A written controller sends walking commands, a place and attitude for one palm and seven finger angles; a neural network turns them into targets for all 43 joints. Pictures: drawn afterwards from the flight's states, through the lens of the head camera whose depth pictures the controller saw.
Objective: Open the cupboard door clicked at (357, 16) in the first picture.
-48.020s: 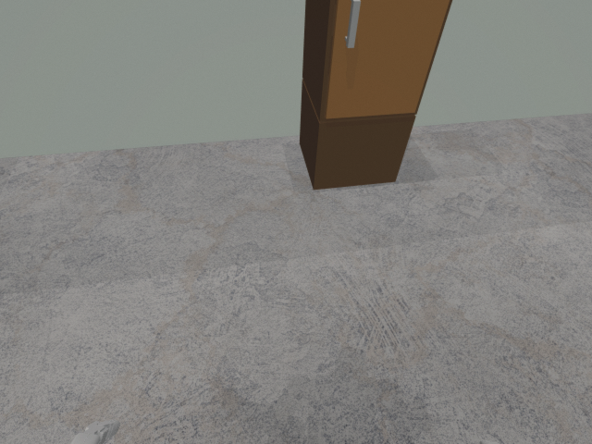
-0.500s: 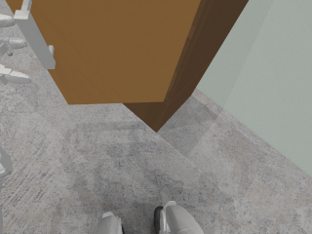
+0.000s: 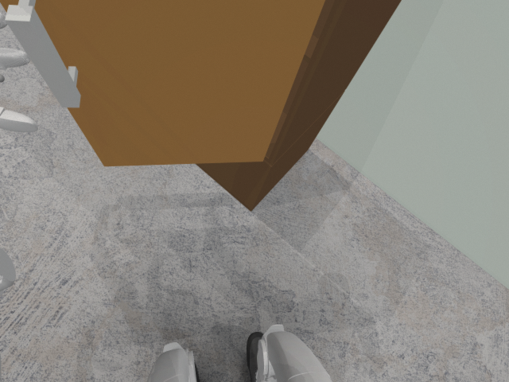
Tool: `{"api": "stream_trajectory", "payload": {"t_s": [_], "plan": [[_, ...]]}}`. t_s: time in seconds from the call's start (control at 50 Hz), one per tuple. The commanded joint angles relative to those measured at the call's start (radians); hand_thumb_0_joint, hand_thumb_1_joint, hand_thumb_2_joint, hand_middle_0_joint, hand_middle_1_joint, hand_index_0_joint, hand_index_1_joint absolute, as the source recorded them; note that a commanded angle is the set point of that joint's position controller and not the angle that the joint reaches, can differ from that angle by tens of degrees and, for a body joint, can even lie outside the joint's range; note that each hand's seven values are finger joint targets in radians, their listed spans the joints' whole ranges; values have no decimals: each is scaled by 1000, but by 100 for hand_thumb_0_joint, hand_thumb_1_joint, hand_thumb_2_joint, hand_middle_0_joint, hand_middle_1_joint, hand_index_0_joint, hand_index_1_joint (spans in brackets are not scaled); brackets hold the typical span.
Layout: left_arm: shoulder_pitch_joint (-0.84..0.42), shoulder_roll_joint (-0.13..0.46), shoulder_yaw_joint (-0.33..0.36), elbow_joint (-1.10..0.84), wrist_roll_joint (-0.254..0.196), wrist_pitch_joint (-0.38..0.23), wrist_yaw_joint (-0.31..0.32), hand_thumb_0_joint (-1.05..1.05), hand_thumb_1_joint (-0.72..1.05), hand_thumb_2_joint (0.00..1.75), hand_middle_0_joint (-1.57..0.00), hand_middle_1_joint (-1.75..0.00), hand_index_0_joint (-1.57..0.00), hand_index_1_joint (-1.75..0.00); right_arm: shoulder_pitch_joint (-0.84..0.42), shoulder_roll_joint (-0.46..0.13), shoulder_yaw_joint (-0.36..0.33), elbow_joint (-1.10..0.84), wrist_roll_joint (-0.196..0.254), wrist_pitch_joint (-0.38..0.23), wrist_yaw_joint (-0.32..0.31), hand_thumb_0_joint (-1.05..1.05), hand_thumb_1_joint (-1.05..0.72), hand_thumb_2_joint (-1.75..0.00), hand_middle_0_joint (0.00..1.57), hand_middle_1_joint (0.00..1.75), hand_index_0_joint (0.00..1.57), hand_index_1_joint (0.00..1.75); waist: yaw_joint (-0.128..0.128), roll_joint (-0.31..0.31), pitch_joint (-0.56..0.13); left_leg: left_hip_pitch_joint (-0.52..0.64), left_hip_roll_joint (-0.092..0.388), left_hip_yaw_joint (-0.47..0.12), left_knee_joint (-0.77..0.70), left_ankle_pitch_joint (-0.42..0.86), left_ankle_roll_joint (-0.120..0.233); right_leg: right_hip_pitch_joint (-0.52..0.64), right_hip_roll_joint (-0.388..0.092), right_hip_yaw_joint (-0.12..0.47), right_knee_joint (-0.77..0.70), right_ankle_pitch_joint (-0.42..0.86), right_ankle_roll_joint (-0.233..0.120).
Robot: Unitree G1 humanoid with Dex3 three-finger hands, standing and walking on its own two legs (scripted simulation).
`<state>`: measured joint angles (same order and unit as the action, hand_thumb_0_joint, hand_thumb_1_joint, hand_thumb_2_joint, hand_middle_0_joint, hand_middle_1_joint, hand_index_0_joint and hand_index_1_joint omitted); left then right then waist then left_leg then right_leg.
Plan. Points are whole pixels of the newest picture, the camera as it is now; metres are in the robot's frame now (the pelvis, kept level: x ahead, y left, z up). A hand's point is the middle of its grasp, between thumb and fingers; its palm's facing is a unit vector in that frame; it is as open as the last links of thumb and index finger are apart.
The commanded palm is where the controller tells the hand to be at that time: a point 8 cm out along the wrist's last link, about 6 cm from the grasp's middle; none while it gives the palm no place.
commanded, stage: slide the fingers in behind the handle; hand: left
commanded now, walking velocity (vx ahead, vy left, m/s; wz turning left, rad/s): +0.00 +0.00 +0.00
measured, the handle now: (52, 51) +0.56 +0.23 +0.09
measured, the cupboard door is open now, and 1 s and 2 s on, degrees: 47 46 47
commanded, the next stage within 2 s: close the thumb around the handle in 1.42 s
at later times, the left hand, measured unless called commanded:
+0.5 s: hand (38, 84) +0.51 +0.24 +0.09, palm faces -0.01 -1.00 -0.01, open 14.0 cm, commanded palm +0.49 +0.27 +0.09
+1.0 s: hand (71, 81) +0.51 +0.20 +0.09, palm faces -0.01 -1.00 -0.01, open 13.9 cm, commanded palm +0.49 +0.24 +0.09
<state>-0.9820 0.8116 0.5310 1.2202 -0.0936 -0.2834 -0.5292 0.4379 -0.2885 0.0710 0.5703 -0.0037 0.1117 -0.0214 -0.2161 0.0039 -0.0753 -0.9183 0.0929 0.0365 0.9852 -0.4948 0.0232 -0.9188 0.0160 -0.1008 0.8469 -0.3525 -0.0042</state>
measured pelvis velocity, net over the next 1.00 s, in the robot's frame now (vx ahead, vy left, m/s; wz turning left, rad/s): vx -0.01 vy -0.01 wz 0.02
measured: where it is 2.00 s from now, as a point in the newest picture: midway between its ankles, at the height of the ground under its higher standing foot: outside the picture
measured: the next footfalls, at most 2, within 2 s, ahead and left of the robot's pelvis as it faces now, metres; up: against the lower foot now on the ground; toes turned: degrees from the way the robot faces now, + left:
none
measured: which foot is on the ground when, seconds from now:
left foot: down 0.00-1.00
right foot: down 0.00-1.00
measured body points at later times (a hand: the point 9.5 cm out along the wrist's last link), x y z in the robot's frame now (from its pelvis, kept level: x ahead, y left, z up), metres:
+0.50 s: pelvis -0.01 +0.00 +0.00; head +0.13 +0.03 +0.43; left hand +0.50 +0.29 +0.09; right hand -0.01 -0.26 -0.10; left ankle -0.03 +0.09 -0.68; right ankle +0.02 -0.13 -0.68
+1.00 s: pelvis -0.01 -0.01 +0.00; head +0.13 +0.01 +0.43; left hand +0.51 +0.25 +0.09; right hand -0.03 -0.28 -0.10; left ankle -0.03 +0.09 -0.68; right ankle +0.02 -0.13 -0.68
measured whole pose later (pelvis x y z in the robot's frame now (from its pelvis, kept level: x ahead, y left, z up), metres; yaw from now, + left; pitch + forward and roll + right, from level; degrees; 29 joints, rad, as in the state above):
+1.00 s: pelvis -0.01 -0.01 +0.00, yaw +1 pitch +22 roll -3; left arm -0.98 0.60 0.42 1.20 -0.09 -0.33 -0.33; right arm 0.44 -0.28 0.05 0.61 -0.01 0.07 0.00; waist -0.20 0.02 -0.08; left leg -0.87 0.08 0.04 0.96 -0.47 0.01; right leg -0.89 0.01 -0.10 0.86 -0.35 -0.02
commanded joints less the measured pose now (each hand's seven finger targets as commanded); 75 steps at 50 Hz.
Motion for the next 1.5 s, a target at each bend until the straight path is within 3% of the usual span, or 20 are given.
{"api": "stream_trajectory", "payload": {"t_s": [0.0,0.12,0.18,0.2,0.34,0.42,0.48,0.56,0.58,0.64,0.7,0.78,0.88,1.04,1.12,1.18,1.22,1.28,1.36,1.48], "plan": [[-351,243,5,-245,-41,-55,14,0,-50,30,-30,-120,-30,-120,205,-202,-81,-25,-6,-2,-6,0,-90,-90,20,30,20,30,27,291,-540,470,-38,-92,-82,702,-7,235,48,40,-41,395,-20],[-332,208,6,-245,-49,-58,62,0,-50,30,-30,-120,-30,-120,190,-198,-84,-38,-5,-2,-2,0,-90,-90,20,30,20,30,23,205,-480,399,-44,-80,-102,616,2,276,48,43,-47,393,-17],[-371,201,-4,-275,-35,-82,85,0,-50,30,-30,-120,-30,-120,190,-195,-87,-32,-6,-4,-3,0,-90,-90,20,30,20,30,25,232,-496,439,-43,-89,-103,642,-5,257,46,43,-41,378,-19],[-359,156,-36,-268,-32,-85,89,0,-50,30,-30,-120,-30,-120,183,-190,-85,-32,-6,-7,0,0,-90,-90,20,30,20,30,24,260,-488,454,-43,-90,-104,651,-9,239,45,41,-43,369,-19],[-411,85,-84,-201,-31,-82,116,0,-50,30,-30,-120,-30,-120,172,-189,-83,-18,-3,-19,-5,0,-90,-90,20,30,20,30,-8,166,-424,389,-48,-91,-117,511,0,222,40,41,-51,300,-13],[-428,156,-30,-213,-15,-98,140,0,-50,30,-30,-120,-30,-120,176,-189,-81,-18,-7,-27,-8,0,-90,-90,20,30,20,30,14,178,-489,372,-54,-88,-108,509,0,272,35,53,-37,325,-16],[-434,135,-45,-237,-8,-120,151,0,-50,30,-30,-120,-30,-120,175,-183,-81,-16,-9,-31,-4,0,-90,-90,20,30,20,30,19,225,-509,413,-51,-93,-101,557,-8,245,35,51,-29,332,-19],[-465,82,-81,-224,-15,-112,163,0,-50,30,-30,-120,-30,-120,177,-184,-81,-13,-8,-36,-4,0,-90,-90,20,30,20,30,-3,193,-479,385,-54,-90,-110,497,0,245,36,51,-37,305,-17],[-457,116,-50,-209,-12,-107,167,0,-50,30,-30,-120,-30,-120,179,-187,-84,-9,-8,-35,-4,0,-90,-90,20,30,20,30,9,190,-495,375,-55,-88,-110,477,0,256,35,55,-41,298,-16],[-451,92,-72,-188,-5,-93,175,0,-50,30,-30,-120,-30,-120,180,-184,-81,-10,-7,-39,-5,0,-90,-90,20,30,20,30,1,159,-467,332,-59,-80,-117,436,6,272,33,59,-47,290,-12],[-443,98,-71,-207,8,-105,188,0,-50,30,-30,-120,-30,-120,187,-181,-84,-6,-9,-43,-3,0,-90,-90,20,30,20,30,13,192,-497,351,-61,-79,-114,459,3,277,32,61,-42,306,-15],[-467,52,-100,-219,-4,-111,184,0,-50,30,-30,-120,-30,-120,194,-180,-89,4,-8,-47,-3,0,-90,-90,20,30,20,30,-10,147,-498,345,-61,-75,-113,450,10,294,34,68,-52,326,-11],[-462,56,-81,-237,-17,-112,189,0,-50,30,-30,-120,-30,-120,192,-179,-90,8,-10,-52,0,0,-90,-90,20,30,20,30,5,189,-511,359,-62,-70,-115,468,6,300,33,67,-50,341,-16],[-436,36,-92,-230,1,-118,229,0,-50,30,-30,-120,-30,-120,182,-172,-92,5,-9,-54,6,0,-90,-90,20,30,20,30,5,146,-468,313,-67,-57,-117,439,11,328,30,75,-54,351,-10],[-413,31,-86,-273,-6,-133,216,0,-50,30,-30,-120,-30,-120,179,-170,-95,-2,-8,-56,6,0,-90,-90,20,30,20,30,23,176,-547,362,-69,-56,-115,512,7,368,29,77,-42,421,-15],[-389,77,-45,-234,-20,-124,206,0,-50,30,-30,-120,-30,-120,175,-175,-92,-4,-5,-51,2,0,-90,-90,20,30,20,30,25,129,-504,303,-69,-49,-116,489,11,399,28,83,-44,436,-13],[-378,28,-88,-203,-21,-109,196,0,-50,30,-30,-120,-30,-120,167,-172,-91,-8,-1,-50,2,0,-90,-90,20,30,20,30,13,106,-459,278,-72,-45,-123,452,13,388,27,82,-53,414,-10],[-409,40,-80,-266,-15,-128,199,0,-50,30,-30,-120,-30,-120,168,-170,-95,-9,-4,-53,2,0,-90,-90,20,30,20,30,23,180,-517,357,-69,-53,-117,505,8,360,28,79,-43,418,-15],[-402,7,-87,-258,-34,-141,198,0,-50,30,-30,-120,-30,-120,170,-170,-95,-7,-7,-55,3,0,-90,-90,20,30,20,30,15,137,-497,360,-67,-63,-115,522,8,347,33,69,-39,418,-17],[-389,17,-79,-282,-24,-139,204,0,-50,30,-30,-120,-30,-120,166,-171,-100,1,-8,-52,6,0,-90,-90,20,30,20,30,34,190,-533,422,-60,-73,-113,576,-3,315,30,63,-36,408,-18]]}}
